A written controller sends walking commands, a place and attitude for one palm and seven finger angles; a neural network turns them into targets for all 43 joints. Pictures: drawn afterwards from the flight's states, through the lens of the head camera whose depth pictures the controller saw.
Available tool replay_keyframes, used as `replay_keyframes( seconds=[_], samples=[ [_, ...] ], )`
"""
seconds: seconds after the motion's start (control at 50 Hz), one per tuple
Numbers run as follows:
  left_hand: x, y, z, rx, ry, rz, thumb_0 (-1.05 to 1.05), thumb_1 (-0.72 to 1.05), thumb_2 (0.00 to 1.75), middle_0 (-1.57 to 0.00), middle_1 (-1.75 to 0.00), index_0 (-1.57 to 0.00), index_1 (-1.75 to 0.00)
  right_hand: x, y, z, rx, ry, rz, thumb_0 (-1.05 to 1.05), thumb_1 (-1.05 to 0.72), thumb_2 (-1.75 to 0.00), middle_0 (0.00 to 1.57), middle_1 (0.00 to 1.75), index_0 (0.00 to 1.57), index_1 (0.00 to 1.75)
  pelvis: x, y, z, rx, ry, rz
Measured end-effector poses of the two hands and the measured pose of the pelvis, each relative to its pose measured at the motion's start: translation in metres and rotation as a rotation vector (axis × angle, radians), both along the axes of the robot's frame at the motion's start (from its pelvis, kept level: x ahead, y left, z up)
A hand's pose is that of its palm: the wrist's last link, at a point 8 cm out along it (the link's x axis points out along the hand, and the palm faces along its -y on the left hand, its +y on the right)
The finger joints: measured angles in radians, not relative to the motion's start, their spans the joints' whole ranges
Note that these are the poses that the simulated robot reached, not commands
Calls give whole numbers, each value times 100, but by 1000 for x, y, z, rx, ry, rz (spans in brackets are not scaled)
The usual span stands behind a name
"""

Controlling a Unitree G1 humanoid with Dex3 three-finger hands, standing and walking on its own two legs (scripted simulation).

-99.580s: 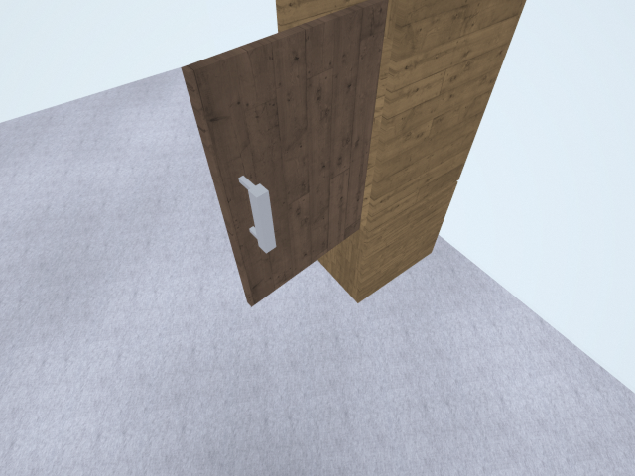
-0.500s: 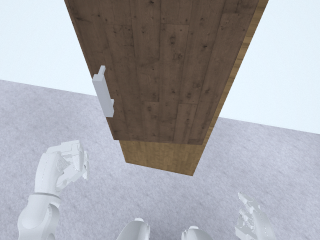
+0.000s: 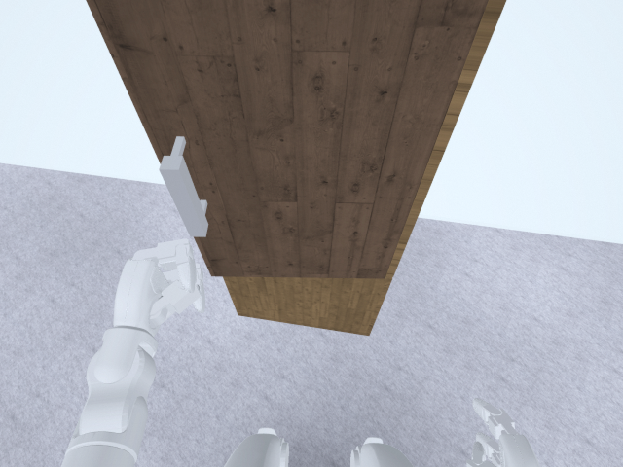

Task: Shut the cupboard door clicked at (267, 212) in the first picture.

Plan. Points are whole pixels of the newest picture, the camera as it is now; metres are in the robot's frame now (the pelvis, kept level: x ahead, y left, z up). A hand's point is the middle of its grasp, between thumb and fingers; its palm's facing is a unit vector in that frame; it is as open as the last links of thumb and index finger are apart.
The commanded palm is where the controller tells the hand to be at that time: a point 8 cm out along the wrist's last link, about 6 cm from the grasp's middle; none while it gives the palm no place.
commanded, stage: bring the fist close to the handle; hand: left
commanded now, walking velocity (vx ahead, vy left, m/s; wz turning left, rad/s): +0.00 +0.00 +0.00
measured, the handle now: (189, 189) +0.47 +0.20 +0.05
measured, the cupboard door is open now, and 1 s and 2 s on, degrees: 8 8 0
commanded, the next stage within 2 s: push the door shut along its arc in 0.68 s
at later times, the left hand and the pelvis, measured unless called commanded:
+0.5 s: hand (203, 250) +0.37 +0.16 +0.05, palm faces +0.02 -1.00 -0.03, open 3.1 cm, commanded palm +0.34 +0.21 +0.06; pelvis -0.01 +0.00 +0.00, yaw -1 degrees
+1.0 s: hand (204, 247) +0.37 +0.16 +0.06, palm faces -0.03 -1.00 -0.04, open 3.1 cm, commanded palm +0.36 +0.21 +0.06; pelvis -0.01 +0.00 +0.00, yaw +0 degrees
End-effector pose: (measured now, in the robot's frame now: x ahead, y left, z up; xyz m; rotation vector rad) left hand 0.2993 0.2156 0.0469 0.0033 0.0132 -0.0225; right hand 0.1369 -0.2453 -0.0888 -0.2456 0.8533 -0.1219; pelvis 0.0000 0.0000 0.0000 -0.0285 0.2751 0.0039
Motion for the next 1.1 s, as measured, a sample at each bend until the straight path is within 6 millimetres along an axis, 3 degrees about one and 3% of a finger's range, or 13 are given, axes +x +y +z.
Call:
replay_keyframes(
  seconds=[0.12,0.26,0.42,0.62,0.9,1.1],
  samples=[
    [21,0,13,17,-67,30,1,90,90,-130,-150,-130,-150,-2,6,-2,19,16,1,2,-90,-90,20,30,20,30,0,2,0,2,4,-4],
    [32,-7,5,14,11,8,1,90,90,-130,-150,-130,-150,-12,9,-3,38,49,-14,2,-90,-90,20,30,20,30,-2,4,4,2,-1,-6],
    [48,-7,9,12,-54,50,1,90,90,-130,-150,-130,-150,-31,3,-8,18,104,-33,1,-90,-90,20,30,20,30,-6,3,1,5,8,-13],
    [38,-6,5,12,-8,27,1,90,90,-130,-150,-130,-150,-45,-3,-7,22,138,-59,1,-90,-90,20,30,20,30,-6,4,6,5,-3,-14],
    [38,-5,7,38,-29,22,1,90,90,-130,-150,-130,-150,-32,-2,-5,24,95,-38,1,-90,-90,20,30,20,30,-11,0,4,6,-8,-9],
    [75,-9,18,32,-58,-60,1,90,90,-131,-150,-130,-150,-42,-6,-12,3,126,-50,1,-90,-90,20,30,20,30,-14,0,-1,-1,14,0]
  ],
)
